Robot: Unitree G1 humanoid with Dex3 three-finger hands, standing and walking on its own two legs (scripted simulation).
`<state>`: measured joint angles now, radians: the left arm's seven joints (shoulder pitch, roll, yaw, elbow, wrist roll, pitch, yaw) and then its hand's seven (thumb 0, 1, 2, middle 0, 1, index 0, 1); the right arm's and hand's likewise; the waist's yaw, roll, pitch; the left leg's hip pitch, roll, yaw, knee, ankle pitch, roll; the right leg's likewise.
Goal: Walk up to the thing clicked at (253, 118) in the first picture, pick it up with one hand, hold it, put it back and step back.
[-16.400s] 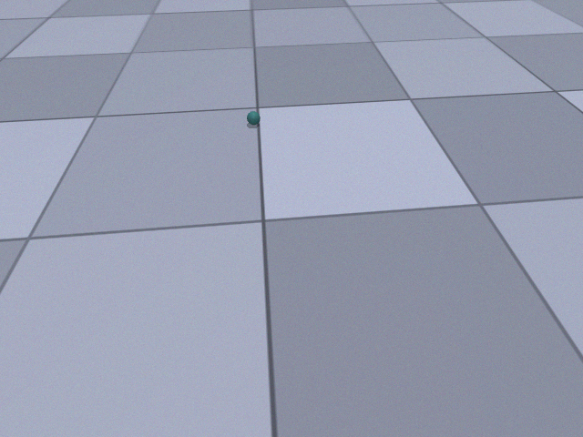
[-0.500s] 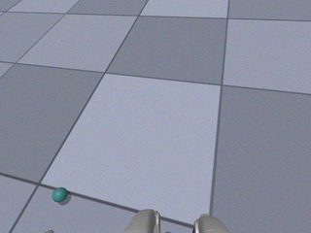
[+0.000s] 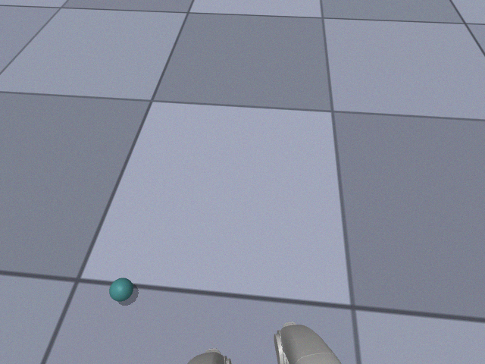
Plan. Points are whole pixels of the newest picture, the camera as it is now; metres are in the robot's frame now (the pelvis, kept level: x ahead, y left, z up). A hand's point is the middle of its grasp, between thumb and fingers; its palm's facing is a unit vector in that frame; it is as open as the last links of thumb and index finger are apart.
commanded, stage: walk up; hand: left
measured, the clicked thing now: (121, 289) +0.46 +0.48 -0.70
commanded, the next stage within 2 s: none
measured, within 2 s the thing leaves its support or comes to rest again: neither
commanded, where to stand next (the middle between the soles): -0.03 +0.16 m, yaw -10 degrees
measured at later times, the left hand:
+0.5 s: hand out of the picture +0.00 +0.53 -0.14, palm faces -0.02 -0.81 -0.59, open 7.4 cm
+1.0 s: hand out of the picture +0.03 +0.42 -0.15, palm faces -0.20 -0.90 -0.38, open 7.4 cm
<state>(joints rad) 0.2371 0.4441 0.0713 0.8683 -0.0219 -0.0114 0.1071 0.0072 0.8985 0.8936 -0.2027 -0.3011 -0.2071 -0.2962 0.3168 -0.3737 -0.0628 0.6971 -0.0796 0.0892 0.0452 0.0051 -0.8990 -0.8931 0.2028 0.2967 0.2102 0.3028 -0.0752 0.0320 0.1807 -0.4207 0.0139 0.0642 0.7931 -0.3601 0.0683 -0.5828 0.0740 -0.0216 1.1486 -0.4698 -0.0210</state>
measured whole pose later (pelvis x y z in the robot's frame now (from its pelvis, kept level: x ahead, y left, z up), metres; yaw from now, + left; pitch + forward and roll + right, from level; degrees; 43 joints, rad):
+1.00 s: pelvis -0.13 +0.16 -0.01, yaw -10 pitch -3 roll -1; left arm 0.17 0.42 0.11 0.87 0.02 -0.01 -0.04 0.01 0.90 0.89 -0.20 -0.30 -0.21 -0.30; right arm 0.36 -0.47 -0.06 0.89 -0.01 -0.02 -0.05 0.00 -0.90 -0.89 0.20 0.30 0.21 0.30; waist -0.03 -0.02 0.17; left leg -0.34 0.13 -0.10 1.01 -0.54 -0.01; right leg -0.38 -0.01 -0.02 0.83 -0.39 -0.01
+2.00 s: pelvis -0.16 +0.19 +0.01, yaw -9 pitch -3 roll -1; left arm 0.19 0.38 0.03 1.06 0.02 -0.01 0.01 0.01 0.90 0.89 -0.20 -0.30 -0.21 -0.30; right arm 0.10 -0.36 -0.03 0.98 -0.02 0.03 0.04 0.00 -0.90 -0.89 0.20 0.30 0.21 0.30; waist 0.02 0.03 0.10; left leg -0.36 -0.02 -0.03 0.65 -0.25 0.02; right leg -0.27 -0.02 -0.02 0.65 -0.32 0.00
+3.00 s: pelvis -0.13 +0.18 +0.04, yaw -9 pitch -2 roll +0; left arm 0.07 0.35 0.02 1.14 0.01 -0.02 0.00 0.01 0.90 0.89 -0.20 -0.30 -0.21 -0.30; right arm 0.07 -0.34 -0.02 1.12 -0.01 0.01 0.02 0.00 -0.90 -0.89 0.20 0.30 0.21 0.30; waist 0.00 0.01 0.07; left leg -0.20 -0.02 -0.03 0.36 -0.13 0.01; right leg -0.10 -0.02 -0.01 0.36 -0.21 0.02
